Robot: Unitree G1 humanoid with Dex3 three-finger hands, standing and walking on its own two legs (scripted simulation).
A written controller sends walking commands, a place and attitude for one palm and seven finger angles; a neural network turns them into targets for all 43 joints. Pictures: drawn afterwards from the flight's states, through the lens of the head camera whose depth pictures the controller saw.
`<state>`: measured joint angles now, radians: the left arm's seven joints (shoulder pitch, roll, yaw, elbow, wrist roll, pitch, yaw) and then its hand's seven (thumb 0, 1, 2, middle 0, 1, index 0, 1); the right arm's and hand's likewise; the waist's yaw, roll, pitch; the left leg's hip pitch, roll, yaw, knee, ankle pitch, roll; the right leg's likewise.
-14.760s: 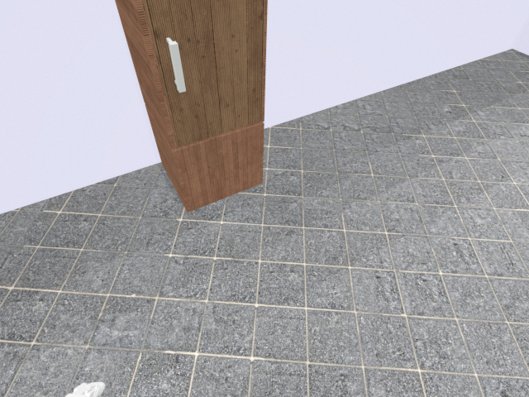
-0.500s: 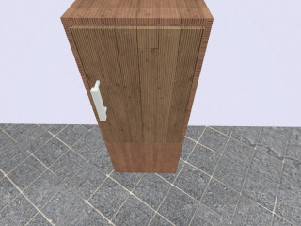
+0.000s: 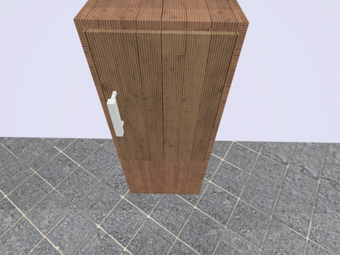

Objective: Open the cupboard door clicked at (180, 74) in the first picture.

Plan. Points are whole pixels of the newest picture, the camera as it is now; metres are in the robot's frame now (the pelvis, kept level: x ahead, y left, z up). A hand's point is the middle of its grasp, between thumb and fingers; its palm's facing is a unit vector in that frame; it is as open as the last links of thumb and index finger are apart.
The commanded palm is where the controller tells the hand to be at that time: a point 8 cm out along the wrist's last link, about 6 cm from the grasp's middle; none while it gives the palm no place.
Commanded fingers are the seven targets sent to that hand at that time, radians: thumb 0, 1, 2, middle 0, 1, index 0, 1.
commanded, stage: look again from close up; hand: left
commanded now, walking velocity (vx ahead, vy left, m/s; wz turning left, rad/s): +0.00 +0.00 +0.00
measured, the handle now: (117, 114) +0.53 +0.21 -0.01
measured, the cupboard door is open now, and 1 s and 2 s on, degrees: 0 0 0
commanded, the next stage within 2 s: raise the hand with hooked fingers in 0.48 s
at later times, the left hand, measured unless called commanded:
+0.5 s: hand out of the picture +0.05 +0.19 -0.18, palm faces +0.02 -0.98 -0.21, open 7.4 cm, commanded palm none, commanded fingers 0.00 0.90 0.90 -0.20 -0.30 -0.20 -0.30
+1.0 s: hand (96, 250) +0.15 +0.19 -0.08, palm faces +0.06 -1.00 +0.00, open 8.6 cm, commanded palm +0.14 +0.25 -0.05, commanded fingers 0.00 0.39 0.68 -0.24 -0.63 -0.24 -0.63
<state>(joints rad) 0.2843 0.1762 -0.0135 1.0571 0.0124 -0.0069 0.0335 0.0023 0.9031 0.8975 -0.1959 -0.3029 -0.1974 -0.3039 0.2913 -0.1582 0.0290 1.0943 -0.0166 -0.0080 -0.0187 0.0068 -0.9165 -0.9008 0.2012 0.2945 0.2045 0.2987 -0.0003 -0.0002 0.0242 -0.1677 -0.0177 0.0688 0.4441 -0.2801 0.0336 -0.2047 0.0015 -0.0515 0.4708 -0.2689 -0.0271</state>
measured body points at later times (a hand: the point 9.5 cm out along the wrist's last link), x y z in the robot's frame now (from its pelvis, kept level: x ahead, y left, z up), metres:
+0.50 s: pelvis +0.03 +0.00 +0.00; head +0.04 +0.01 +0.45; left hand +0.05 +0.24 -0.16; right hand +0.06 -0.23 -0.15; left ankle -0.03 +0.09 -0.74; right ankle -0.01 -0.10 -0.74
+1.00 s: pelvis -0.05 -0.03 -0.08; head +0.01 -0.02 +0.37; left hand +0.14 +0.24 -0.07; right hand +0.18 -0.28 -0.12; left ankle -0.03 +0.09 -0.74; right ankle -0.01 -0.10 -0.74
